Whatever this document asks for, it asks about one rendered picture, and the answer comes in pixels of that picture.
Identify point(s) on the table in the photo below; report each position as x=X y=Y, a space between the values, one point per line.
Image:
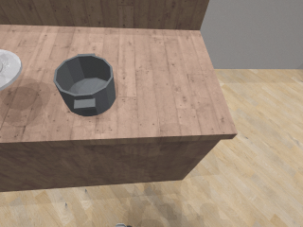
x=169 y=111

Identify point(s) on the pot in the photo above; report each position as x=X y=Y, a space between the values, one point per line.
x=86 y=84

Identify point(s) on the lid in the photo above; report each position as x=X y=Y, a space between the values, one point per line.
x=10 y=68

